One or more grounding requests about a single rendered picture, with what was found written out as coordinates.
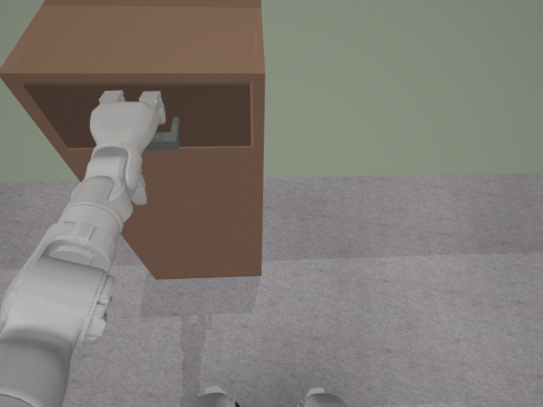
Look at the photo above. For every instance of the cabinet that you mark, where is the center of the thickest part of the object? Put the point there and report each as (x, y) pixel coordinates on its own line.
(204, 210)

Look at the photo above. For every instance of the robot left upper arm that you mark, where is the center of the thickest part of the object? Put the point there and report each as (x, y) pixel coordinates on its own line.
(60, 305)

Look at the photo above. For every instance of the left robot forearm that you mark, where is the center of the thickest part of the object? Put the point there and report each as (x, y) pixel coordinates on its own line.
(92, 221)

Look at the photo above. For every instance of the robot shin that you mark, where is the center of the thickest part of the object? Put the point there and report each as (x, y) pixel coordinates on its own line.
(213, 389)
(315, 390)

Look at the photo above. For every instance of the handle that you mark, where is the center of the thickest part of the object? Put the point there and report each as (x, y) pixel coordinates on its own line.
(166, 140)

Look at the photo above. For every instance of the robot left hand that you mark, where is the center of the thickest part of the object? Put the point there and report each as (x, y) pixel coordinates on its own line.
(133, 123)

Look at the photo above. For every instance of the robot left shin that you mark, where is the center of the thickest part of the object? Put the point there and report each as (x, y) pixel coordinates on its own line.
(213, 389)

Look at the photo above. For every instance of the drawer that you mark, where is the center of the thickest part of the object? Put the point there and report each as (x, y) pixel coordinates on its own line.
(211, 113)

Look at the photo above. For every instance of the robot right shin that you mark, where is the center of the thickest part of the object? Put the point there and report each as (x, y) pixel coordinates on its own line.
(315, 390)

